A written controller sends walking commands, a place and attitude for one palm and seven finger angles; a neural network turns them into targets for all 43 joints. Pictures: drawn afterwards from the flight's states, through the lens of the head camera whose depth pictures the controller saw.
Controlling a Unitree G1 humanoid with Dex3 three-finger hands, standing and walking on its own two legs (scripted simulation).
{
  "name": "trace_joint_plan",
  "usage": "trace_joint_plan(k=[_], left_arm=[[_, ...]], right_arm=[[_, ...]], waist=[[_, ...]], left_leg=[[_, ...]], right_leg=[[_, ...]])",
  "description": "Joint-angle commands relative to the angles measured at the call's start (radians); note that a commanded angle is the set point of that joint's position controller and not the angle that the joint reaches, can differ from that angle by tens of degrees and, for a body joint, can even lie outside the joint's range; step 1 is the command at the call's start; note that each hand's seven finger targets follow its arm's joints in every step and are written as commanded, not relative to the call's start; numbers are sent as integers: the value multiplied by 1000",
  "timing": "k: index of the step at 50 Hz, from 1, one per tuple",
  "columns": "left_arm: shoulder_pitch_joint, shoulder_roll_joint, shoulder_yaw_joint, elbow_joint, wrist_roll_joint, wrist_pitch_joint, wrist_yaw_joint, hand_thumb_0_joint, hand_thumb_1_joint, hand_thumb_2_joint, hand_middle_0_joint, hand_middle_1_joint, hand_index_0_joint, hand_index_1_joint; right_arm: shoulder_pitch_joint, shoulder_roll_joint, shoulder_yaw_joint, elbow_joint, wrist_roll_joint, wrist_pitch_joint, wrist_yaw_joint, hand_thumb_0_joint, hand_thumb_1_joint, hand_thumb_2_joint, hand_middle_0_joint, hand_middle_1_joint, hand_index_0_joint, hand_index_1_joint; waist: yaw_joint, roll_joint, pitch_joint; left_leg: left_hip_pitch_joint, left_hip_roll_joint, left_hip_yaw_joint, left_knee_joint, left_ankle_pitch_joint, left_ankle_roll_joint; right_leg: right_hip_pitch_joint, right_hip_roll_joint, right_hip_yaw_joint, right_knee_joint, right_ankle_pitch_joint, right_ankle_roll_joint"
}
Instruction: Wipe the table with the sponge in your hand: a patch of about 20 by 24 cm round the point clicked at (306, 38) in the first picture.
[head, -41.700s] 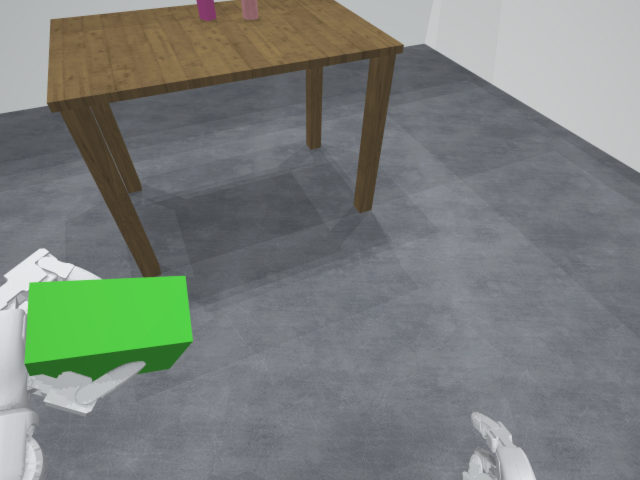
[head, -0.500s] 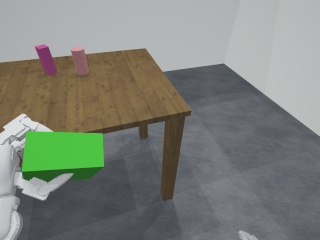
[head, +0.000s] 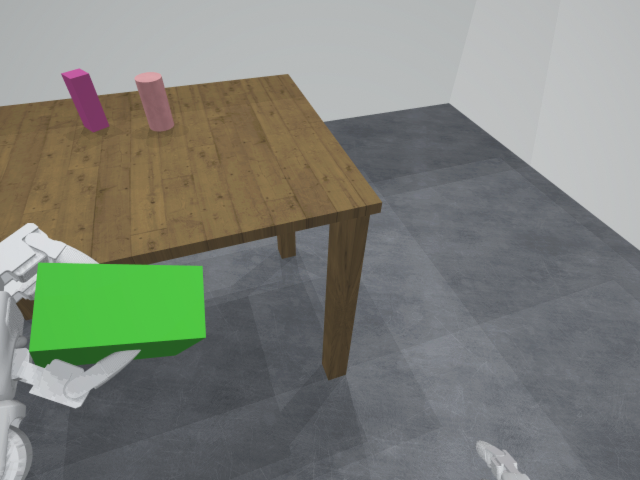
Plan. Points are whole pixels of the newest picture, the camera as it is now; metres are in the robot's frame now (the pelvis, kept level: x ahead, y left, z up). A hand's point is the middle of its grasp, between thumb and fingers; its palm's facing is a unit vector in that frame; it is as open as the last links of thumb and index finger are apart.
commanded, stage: stand and wait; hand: left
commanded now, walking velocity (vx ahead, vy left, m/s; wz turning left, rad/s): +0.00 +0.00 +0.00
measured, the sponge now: (143, 316) +0.22 +0.19 +0.17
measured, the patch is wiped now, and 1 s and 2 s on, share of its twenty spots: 1.00 1.00 1.00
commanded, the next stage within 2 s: none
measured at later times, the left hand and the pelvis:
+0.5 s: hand (67, 275) +0.25 +0.27 +0.19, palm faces +0.41 -0.83 -0.37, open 10.0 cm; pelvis +0.03 +0.02 +0.01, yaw +0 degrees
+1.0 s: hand (54, 282) +0.24 +0.27 +0.19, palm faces +0.41 -0.84 -0.34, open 10.0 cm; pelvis +0.02 +0.04 +0.01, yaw -1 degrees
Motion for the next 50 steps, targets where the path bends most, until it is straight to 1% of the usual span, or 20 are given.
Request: trace_joint_plan(k=[1, 2, 3, 4, 5, 7, 9, 10, 13, 17, 27, 30, 34, 35, 38, 41, 44, 45, 49, 50], left_arm=[[-149, 168, 116, -149, -10, -53, 47, 0, 100, 1300, -1200, -1600, -1200, -1600], [-159, 176, 125, -131, -8, -49, 46, 0, 100, 1300, -1200, -1600, -1200, -1600], [-139, 175, 125, -101, 1, -41, 41, 0, 100, 1300, -1200, -1600, -1200, -1600], [-130, 171, 124, -104, 6, -38, 38, 0, 100, 1300, -1200, -1600, -1200, -1600], [-137, 171, 118, -120, 8, -41, 32, 0, 100, 1300, -1200, -1600, -1200, -1600], [-105, 168, 108, -124, 3, -46, 29, 0, 100, 1300, -1200, -1600, -1200, -1600], [-110, 186, 114, -174, -6, -49, 32, 0, 100, 1300, -1200, -1600, -1200, -1600], [-113, 196, 121, -199, -6, -49, 34, 0, 100, 1300, -1200, -1600, -1200, -1600], [-78, 193, 131, -219, -10, -53, 40, 0, 100, 1300, -1200, -1600, -1200, -1600], [-67, 187, 139, -174, -13, -47, 37, 0, 100, 1300, -1200, -1600, -1200, -1600], [-96, 161, 102, -186, -12, -41, 32, 0, 100, 1300, -1200, -1600, -1200, -1600], [-107, 192, 127, -199, -11, -41, 36, 0, 100, 1300, -1200, -1600, -1200, -1600], [-97, 173, 117, -182, -14, -41, 38, 0, 100, 1300, -1200, -1600, -1200, -1600], [-92, 184, 126, -180, -14, -40, 37, 0, 100, 1300, -1200, -1600, -1200, -1600], [-98, 169, 114, -160, -14, -42, 37, 0, 100, 1300, -1200, -1600, -1200, -1600], [-100, 158, 103, -151, -13, -43, 35, 0, 100, 1300, -1200, -1600, -1200, -1600], [-111, 163, 104, -147, -10, -45, 38, 0, 100, 1300, -1200, -1600, -1200, -1600], [-116, 175, 112, -156, -8, -47, 38, 0, 100, 1300, -1200, -1600, -1200, -1600], [-111, 166, 109, -155, -6, -52, 40, 0, 100, 1300, -1200, -1600, -1200, -1600], [-110, 182, 123, -167, -5, -54, 42, 0, 100, 1300, -1200, -1600, -1200, -1600]], right_arm=[[-174, -137, -46, -192, 8, -67, -31, 0, -900, -900, 200, 300, 200, 300], [-177, -142, -51, -197, 19, -66, -28, 0, -900, -900, 200, 300, 200, 300], [-173, -124, -45, -191, 26, -68, -24, 0, -900, -900, 200, 300, 200, 300], [-175, -116, -43, -195, 21, -72, -22, 0, -900, -900, 200, 300, 200, 300], [-184, -116, -43, -197, 18, -78, -19, 0, -900, -900, 200, 300, 200, 300], [-172, -115, -48, -191, 10, -83, -9, 0, -900, -900, 200, 300, 200, 300], [-160, -114, -54, -184, 11, -84, -2, 0, -900, -900, 200, 300, 200, 300], [-168, -118, -55, -184, 11, -84, -3, 0, -900, -900, 200, 300, 200, 300], [-174, -121, -57, -195, 9, -73, -8, 0, -900, -900, 200, 300, 200, 300], [-184, -119, -53, -206, 13, -52, -11, 0, -900, -900, 200, 300, 200, 300], [-191, -122, -51, -217, 11, -33, -12, 0, -900, -900, 200, 300, 200, 300], [-198, -125, -50, -220, 8, -30, -15, 0, -900, -900, 200, 300, 200, 300], [-196, -118, -47, -214, 8, -24, -14, 0, -900, -900, 200, 300, 200, 300], [-200, -123, -49, -217, 8, -23, -16, 0, -900, -900, 200, 300, 200, 300], [-198, -119, -45, -210, 8, -19, -14, 0, -900, -900, 200, 300, 200, 300], [-201, -115, -42, -208, 8, -19, -16, 0, -900, -900, 200, 300, 200, 300], [-205, -121, -44, -209, 6, -21, -15, 0, -900, -900, 200, 300, 200, 300], [-209, -125, -46, -210, 6, -22, -16, 0, -900, -900, 200, 300, 200, 300], [-205, -119, -45, -203, 4, -26, -16, 0, -900, -900, 200, 300, 200, 300], [-207, -125, -49, -205, 5, -27, -18, 0, -900, -900, 200, 300, 200, 300]], waist=[[-3, 178, -13], [3, 168, -32], [-5, 162, -14], [-5, 142, 22], [-9, 119, 35], [-10, -17, -3], [-16, -61, -71], [-16, -2, -84], [-9, 80, -105], [-4, 75, -100], [-7, 83, -113], [-4, 102, -103], [-6, 74, -104], [-6, 99, -100], [-7, 69, -88], [-7, 86, -73], [-7, 70, -57], [-7, 92, -53], [-6, 65, -65], [-7, 91, -75]], left_leg=[[109, 159, -269, -362, -62, 77], [17, 171, -277, -381, -121, 71], [-72, 143, -241, -395, -232, 51], [-111, 110, -201, -363, -212, 40], [-94, 79, -165, -323, -141, 30], [-28, 42, -108, -189, 48, 12], [31, 28, -77, -120, 184, -5], [60, 30, -82, -143, 228, -8], [111, 60, -107, -201, 354, -1], [117, 83, -126, -235, 404, 4], [127, 77, -112, -246, 398, -3], [113, 72, -118, -262, 346, -3], [107, 69, -110, -259, 342, -7], [110, 67, -111, -263, 336, -7], [90, 67, -114, -272, 296, -7], [79, 67, -116, -291, 237, -5], [53, 60, -116, -297, 173, -6], [53, 59, -122, -304, 153, -6], [44, 55, -121, -298, 154, -5], [56, 54, -118, -296, 160, -5]], right_leg=[[-73, -38, 99, -24, -161, 41], [21, -11, 71, -9, -131, 70], [73, -15, 79, -33, -151, 71], [90, -25, 92, -83, -129, 64], [71, -43, 118, -127, -120, 55], [63, -113, 208, -199, -60, 26], [96, -187, 259, -208, 47, -1], [101, -190, 245, -184, 105, -6], [124, -119, 167, -119, 212, 27], [133, -74, 126, -104, 220, 47], [151, -75, 123, -115, 243, 47], [145, -75, 129, -125, 209, 43], [154, -75, 130, -136, 215, 44], [145, -77, 132, -136, 210, 42], [147, -74, 130, -146, 181, 43], [134, -70, 128, -152, 140, 44], [125, -71, 132, -170, 92, 44], [114, -71, 130, -169, 72, 42], [131, -70, 131, -170, 80, 43], [128, -73, 133, -166, 86, 41]])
